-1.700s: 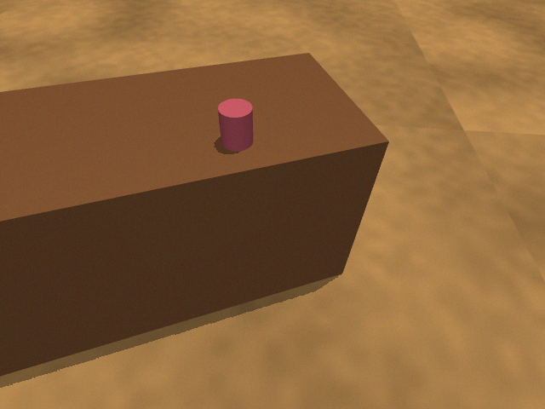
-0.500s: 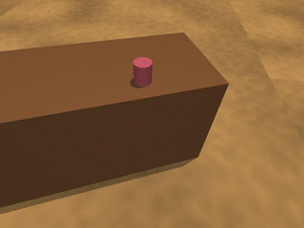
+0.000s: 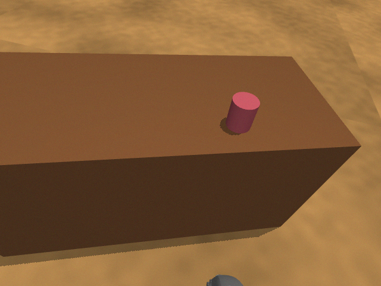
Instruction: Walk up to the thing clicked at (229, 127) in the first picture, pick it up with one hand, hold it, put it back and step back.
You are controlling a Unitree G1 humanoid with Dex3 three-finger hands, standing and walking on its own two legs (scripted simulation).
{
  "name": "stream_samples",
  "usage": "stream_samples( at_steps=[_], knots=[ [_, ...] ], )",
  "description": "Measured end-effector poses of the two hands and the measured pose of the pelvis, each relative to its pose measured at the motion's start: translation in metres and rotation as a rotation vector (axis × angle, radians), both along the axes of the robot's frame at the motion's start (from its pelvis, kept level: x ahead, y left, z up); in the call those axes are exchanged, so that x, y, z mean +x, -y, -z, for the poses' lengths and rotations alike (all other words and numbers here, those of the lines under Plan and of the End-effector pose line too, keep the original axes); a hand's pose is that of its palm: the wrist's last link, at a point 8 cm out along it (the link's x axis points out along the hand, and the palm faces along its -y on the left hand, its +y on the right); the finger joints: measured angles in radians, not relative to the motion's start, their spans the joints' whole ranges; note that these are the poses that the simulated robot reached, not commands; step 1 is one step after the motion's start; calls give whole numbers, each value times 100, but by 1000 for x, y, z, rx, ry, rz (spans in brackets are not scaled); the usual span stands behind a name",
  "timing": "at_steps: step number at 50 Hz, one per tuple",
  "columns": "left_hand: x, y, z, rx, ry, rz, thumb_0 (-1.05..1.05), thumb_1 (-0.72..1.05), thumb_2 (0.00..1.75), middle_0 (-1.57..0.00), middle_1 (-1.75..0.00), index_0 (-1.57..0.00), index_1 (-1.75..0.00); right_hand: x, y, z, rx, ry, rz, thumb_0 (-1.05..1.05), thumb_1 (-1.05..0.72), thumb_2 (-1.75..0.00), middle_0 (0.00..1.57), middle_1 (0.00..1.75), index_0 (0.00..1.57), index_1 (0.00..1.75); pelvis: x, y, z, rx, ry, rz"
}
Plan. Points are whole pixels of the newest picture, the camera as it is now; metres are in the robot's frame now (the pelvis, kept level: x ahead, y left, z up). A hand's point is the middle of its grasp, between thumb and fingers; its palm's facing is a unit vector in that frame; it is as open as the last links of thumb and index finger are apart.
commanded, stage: walk up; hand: right
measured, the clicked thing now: (241, 113) +0.62 -0.18 -0.02
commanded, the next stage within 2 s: stand in 1.90 s
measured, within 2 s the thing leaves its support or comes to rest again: neither
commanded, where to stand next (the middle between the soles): +0.17 -0.05 m, yaw +6 degrees
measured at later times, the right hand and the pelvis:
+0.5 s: hand (297, 249) +0.25 -0.31 -0.15, palm faces -0.13 +0.92 -0.38, open 7.4 cm; pelvis +0.13 -0.05 -0.01, yaw +5 degrees
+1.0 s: hand (288, 242) +0.26 -0.29 -0.15, palm faces -0.16 +0.92 -0.35, open 7.4 cm; pelvis +0.11 -0.05 -0.01, yaw +8 degrees
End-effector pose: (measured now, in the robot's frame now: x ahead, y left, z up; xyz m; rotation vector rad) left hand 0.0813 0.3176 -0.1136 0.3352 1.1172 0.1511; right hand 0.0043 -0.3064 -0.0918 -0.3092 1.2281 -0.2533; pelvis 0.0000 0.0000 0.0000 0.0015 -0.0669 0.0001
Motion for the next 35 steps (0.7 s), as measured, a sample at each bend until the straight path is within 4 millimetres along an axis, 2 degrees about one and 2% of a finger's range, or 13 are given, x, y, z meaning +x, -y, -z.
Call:
stream_samples(
  at_steps=[5, 9, 12, 16, 19, 22, 27, 31, 35],
  knots=[
    [28, 3, -9, 4, -7, -23, 1, 90, 90, -21, -30, -20, -30, 38, 3, 1, 4, 12, -38, 1, -90, -90, 21, 30, 21, 30, 38, 4, -2, 15, -7, -18],
    [54, 11, -11, 30, -11, -44, 1, 90, 90, -20, -30, -20, -30, 76, 19, 7, -6, 9, -67, 1, -90, -90, 21, 30, 21, 30, 68, 16, 2, 20, -20, -30],
    [74, 23, -7, 56, -3, -60, 1, 90, 90, -20, -30, -20, -30, 110, 35, 20, -10, 10, -85, 1, -90, -90, 21, 30, 21, 30, 89, 30, 11, 24, -31, -38],
    [93, 48, -8, 47, 24, -78, 1, 90, 90, -20, -30, -20, -30, 159, 46, 30, -11, 21, -113, 1, -91, -90, 21, 30, 20, 30, 103, 43, 12, 8, -25, -59],
    [99, 63, -12, 30, 34, -91, 1, 90, 90, -20, -30, -20, -30, 194, 47, 28, -6, 49, -157, 1, -91, -90, 21, 30, 20, 29, 112, 46, 7, 27, -28, -69],
    [101, 70, -11, 22, 25, -97, 1, 90, 90, -21, -30, -20, -30, 221, 46, 26, -3, 82, -182, 1, -91, -90, 20, 30, 20, 29, 120, 47, 6, 25, -32, -77],
    [102, 62, 0, 15, 17, -127, 1, 90, 90, -21, -30, -20, -30, 244, 40, 24, -22, 95, -212, 1, -91, -90, 20, 30, 20, 29, 127, 45, 12, 11, -30, -102],
    [102, 45, 17, 8, 14, -164, 1, 90, 90, -21, -30, -20, -30, 245, 34, 23, -53, 81, -222, 0, -91, -90, 20, 30, 20, 29, 128, 39, 20, 21, -20, -119],
    [96, 38, 20, 5, -20, -195, 1, 90, 90, -21, -30, -20, -30, 244, 31, 16, -61, 71, -231, 1, -91, -90, 21, 30, 20, 30, 127, 38, 17, -11, -24, -133]
  ],
)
